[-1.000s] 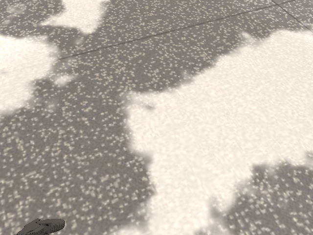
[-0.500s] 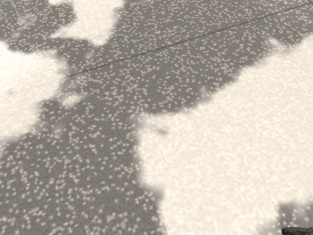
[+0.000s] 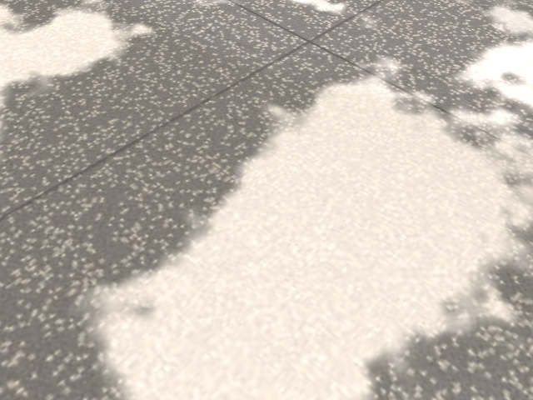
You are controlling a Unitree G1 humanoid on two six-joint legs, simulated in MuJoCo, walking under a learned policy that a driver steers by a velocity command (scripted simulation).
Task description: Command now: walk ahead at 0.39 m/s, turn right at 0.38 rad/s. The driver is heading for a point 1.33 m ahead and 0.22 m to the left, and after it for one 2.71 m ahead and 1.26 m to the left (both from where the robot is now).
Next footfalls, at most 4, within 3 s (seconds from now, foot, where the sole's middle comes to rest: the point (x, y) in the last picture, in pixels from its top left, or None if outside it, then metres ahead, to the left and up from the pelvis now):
0.16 right None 0.13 -0.17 -0.79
0.68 left None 0.45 0.05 -0.79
1.12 right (277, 310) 0.77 -0.06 -0.79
1.58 left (170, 291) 0.84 0.24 -0.79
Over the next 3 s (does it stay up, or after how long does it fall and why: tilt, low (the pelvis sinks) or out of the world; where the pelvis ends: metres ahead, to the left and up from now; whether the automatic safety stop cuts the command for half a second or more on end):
stays up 1.24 0.15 -0.02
